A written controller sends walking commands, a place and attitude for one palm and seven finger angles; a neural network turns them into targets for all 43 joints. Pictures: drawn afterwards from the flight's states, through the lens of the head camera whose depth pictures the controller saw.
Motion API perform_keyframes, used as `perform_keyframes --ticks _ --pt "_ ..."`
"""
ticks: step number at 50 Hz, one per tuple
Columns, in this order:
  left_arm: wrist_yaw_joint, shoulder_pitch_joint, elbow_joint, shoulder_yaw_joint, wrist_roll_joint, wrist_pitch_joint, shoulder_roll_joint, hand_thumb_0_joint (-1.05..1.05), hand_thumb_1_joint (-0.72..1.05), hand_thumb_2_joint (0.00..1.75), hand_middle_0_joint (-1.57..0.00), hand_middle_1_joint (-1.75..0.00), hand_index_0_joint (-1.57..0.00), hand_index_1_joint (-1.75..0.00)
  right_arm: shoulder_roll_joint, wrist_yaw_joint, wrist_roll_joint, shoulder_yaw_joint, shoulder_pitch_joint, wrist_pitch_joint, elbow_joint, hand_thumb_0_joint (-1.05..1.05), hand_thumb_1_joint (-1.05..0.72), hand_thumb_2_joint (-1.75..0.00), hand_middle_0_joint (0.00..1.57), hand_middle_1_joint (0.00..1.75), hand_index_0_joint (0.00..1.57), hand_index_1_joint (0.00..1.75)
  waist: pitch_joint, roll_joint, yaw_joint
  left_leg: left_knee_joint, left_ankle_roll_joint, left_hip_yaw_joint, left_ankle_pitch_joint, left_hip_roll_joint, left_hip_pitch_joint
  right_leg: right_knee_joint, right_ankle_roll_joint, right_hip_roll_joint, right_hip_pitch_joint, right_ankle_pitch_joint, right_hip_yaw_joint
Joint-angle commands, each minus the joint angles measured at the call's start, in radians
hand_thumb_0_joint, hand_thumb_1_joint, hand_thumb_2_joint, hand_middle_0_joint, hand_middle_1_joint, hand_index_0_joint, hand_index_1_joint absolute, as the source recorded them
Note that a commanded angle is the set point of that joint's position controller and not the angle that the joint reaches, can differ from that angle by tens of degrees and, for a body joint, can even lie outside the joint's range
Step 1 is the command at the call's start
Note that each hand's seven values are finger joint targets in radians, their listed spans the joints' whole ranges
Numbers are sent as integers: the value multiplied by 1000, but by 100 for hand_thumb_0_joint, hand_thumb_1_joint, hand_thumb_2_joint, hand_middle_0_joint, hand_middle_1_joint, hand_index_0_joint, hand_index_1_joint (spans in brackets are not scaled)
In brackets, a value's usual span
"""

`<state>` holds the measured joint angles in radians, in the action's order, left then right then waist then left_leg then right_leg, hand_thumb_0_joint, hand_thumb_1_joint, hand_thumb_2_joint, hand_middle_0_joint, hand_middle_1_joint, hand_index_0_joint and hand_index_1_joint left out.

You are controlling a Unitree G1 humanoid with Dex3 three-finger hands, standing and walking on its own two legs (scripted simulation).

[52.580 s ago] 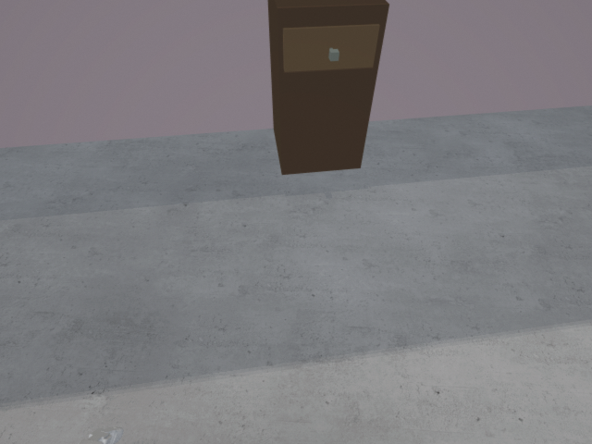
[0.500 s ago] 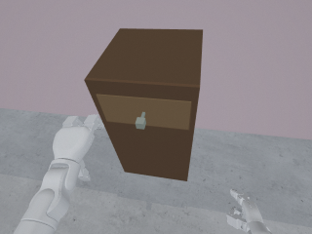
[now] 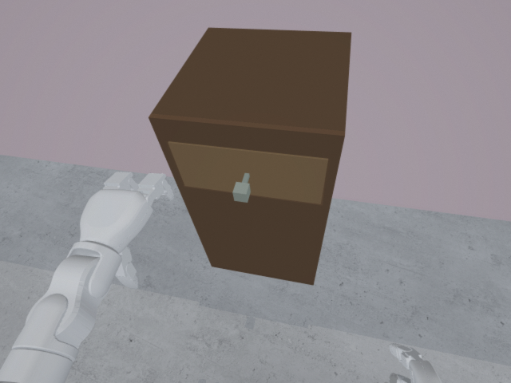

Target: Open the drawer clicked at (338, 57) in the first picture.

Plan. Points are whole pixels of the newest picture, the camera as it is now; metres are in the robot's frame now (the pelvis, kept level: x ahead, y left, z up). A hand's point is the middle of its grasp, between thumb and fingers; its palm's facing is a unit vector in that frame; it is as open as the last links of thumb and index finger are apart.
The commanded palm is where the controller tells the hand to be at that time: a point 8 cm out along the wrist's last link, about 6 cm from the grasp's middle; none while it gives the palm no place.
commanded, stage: raise the hand with hooked fingers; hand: left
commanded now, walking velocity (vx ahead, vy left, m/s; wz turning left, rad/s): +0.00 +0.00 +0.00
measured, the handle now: (243, 186) +0.56 +0.13 -0.12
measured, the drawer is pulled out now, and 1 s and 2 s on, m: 0.00 0.00 0.00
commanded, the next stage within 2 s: move the hooked fingers above the handle in 0.06 s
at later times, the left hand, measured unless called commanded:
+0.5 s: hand (168, 219) +0.34 +0.20 +0.05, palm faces -0.03 -0.04 -1.00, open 13.9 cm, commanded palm +0.33 +0.22 +0.10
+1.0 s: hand (193, 199) +0.42 +0.19 +0.00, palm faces -0.02 -0.04 -1.00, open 13.9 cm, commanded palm +0.41 +0.19 +0.05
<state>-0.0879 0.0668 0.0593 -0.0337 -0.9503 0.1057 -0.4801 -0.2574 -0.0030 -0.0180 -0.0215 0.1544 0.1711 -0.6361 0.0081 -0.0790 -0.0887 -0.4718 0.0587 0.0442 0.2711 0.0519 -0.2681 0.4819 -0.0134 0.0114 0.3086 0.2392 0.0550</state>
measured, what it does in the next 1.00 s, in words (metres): stands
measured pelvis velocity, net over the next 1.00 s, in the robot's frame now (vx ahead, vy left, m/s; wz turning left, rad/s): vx -0.01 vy -0.01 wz -0.02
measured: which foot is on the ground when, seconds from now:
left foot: down 0.00-1.00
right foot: down 0.00-1.00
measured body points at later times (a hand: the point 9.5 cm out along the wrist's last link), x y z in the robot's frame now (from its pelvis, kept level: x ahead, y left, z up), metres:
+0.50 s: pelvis -0.02 -0.03 -0.01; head +0.03 -0.06 +0.44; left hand +0.34 +0.20 +0.10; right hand +0.14 -0.27 -0.13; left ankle -0.02 +0.08 -0.74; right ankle +0.00 -0.11 -0.74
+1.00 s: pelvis -0.01 -0.01 -0.02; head +0.07 -0.03 +0.42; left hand +0.42 +0.19 +0.05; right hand +0.06 -0.28 -0.16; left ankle -0.02 +0.08 -0.74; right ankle +0.00 -0.11 -0.74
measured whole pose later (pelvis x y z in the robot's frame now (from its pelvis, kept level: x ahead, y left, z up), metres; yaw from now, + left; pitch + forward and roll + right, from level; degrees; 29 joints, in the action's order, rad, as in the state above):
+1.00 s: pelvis -0.01 -0.01 -0.02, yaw -1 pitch +14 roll +0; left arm -0.35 0.58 0.85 -0.05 -1.08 0.12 -0.41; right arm -0.25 0.02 -0.01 -0.07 0.26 0.15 -0.70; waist -0.10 -0.05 0.04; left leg -0.68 0.05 0.06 0.35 0.02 -0.58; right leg 0.67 -0.03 -0.01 0.62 0.30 0.05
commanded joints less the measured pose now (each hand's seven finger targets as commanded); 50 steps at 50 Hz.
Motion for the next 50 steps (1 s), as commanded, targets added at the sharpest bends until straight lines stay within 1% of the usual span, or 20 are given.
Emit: perform_keyframes --ticks 1,4,8,12,13,16,18,19,21,24,25,26,32,34,37,40,41,42,46,50 --pt "-93 255 -197 169 11 3 -219 0 -50 30 -30 -120 -30 -120 -104 7 5 -32 -101 -50 147 0 -90 -90 20 30 20 30 -331 25 -4 26 -77 -98 -447 -46 109 -8 -41 -25 -128 -239 -47" --pt "-95 252 -149 121 10 -25 -177 0 -50 30 -30 -120 -30 -120 -104 8 13 -34 -103 -45 139 0 -90 -90 20 30 20 30 -280 53 8 38 -67 -79 -358 -41 79 -21 -37 -22 -105 -202 -46" --pt "-74 262 -131 92 9 -49 -175 0 -50 30 -30 -120 -30 -120 -104 15 16 -27 -120 -46 147 0 -90 -90 20 30 20 30 -269 62 12 53 -45 -64 -264 -30 54 -38 -36 -18 -131 -165 -58" --pt "-59 398 -16 44 -6 -42 -150 0 -50 30 -30 -120 -30 -120 -103 32 18 -19 -104 -51 130 0 -90 -90 20 30 20 30 -206 123 44 50 -27 -52 -155 -22 8 -57 -29 -15 -79 -90 -64" --pt "-61 430 32 74 -11 -34 -189 0 -50 30 -30 -120 -30 -120 -105 39 20 -19 -95 -52 121 0 -90 -90 20 30 20 30 -190 128 45 51 -22 -46 -122 -19 -6 -66 -28 -15 -72 -63 -70" --pt "-77 529 78 118 -32 0 -250 0 -50 30 -30 -120 -30 -120 -108 52 18 -21 -78 -59 116 0 -90 -90 20 30 20 30 -252 89 38 33 -18 -44 -114 -7 -25 -54 -29 -13 -96 -56 -87" --pt "-95 557 100 114 -40 27 -242 0 -50 30 -30 -120 -30 -120 -97 56 17 -24 -68 -63 114 0 -90 -90 20 30 20 30 -300 36 33 17 -16 -38 -132 -3 -22 -37 -32 -9 -107 -83 -96" --pt "-103 584 122 102 -41 36 -227 0 -50 30 -30 -120 -30 -120 -95 58 17 -25 -60 -66 109 0 -90 -90 20 30 20 30 -299 29 43 7 -18 -38 -142 -2 -27 -28 -32 -9 -92 -101 -91" --pt "-116 621 167 86 -34 48 -201 0 -50 30 -30 -120 -30 -120 -95 59 17 -34 -42 -72 106 0 -90 -90 20 30 20 30 -312 47 57 -10 -16 -39 -138 -1 -46 -21 -29 -9 -80 -108 -96" --pt "-134 629 291 106 -40 44 -223 0 -50 30 -30 -120 -30 -120 -103 64 18 -39 -17 -74 91 0 -90 -90 20 30 20 30 -306 100 60 -30 -14 -27 -133 -1 -108 -7 -22 0 -83 -136 -112" --pt "-137 617 319 120 -45 39 -235 0 -50 30 -30 -120 -30 -120 -106 65 18 -42 -7 -73 90 0 -90 -90 20 30 20 30 -332 104 50 -34 -15 -25 -144 0 -124 5 -23 -1 -100 -159 -112" --pt "-138 637 350 110 -49 32 -228 0 -50 30 -30 -120 -30 -120 -110 63 19 -43 -4 -70 90 0 -90 -90 20 30 20 30 -328 119 63 -41 -15 -27 -136 3 -145 10 -22 -2 -94 -156 -109" --pt "-147 672 368 98 -56 53 -215 0 -50 30 -30 -120 -30 -120 -123 55 13 -68 51 -64 88 0 -90 -90 20 30 20 30 -436 110 71 -83 -13 -21 -210 3 -159 61 -17 4 -128 -324 -120" --pt "-155 675 408 98 -57 64 -211 0 -50 30 -30 -120 -30 -120 -123 56 15 -72 63 -60 78 0 -90 -90 20 30 20 30 -410 108 82 -92 -12 -20 -199 3 -176 66 -16 2 -100 -320 -119" --pt "-190 718 406 132 -71 89 -238 0 -50 30 -30 -120 -30 -120 -126 54 9 -80 89 -59 68 0 -90 -90 20 30 20 30 -439 102 84 -107 -11 -23 -214 2 -182 86 -18 -2 -82 -326 -114" --pt "-240 802 417 98 -96 100 -198 0 -50 30 -30 -120 -30 -120 -125 47 4 -88 113 -58 50 0 -90 -90 20 30 20 30 -454 30 105 -129 -15 -31 -253 -3 -142 109 -33 -18 12 -283 -89" --pt "-256 829 428 79 -102 96 -173 0 -50 30 -30 -120 -30 -120 -124 44 2 -91 115 -59 46 0 -90 -90 20 30 20 30 -461 31 117 -140 -15 -36 -267 -4 -133 116 -36 -22 36 -275 -79" --pt "-276 832 449 105 -107 92 -198 0 -50 30 -30 -120 -30 -120 -128 41 1 -95 129 -60 38 0 -90 -90 20 30 20 30 -479 38 113 -147 -15 -37 -271 -9 -129 123 -35 -23 44 -270 -79" --pt "-313 850 595 106 -112 31 -194 0 -50 30 -30 -120 -30 -120 -135 34 1 -92 148 -56 23 0 -90 -90 20 30 20 30 -465 108 128 -155 -15 -35 -244 -5 -203 133 -32 -29 47 -268 -70" --pt "-313 938 687 24 -133 -27 -140 0 -50 30 -30 -120 -30 -120 -138 29 6 -89 170 -53 20 0 -90 -90 20 30 20 30 -456 79 154 -159 -14 -31 -224 -10 -189 130 -31 -37 108 -221 -58"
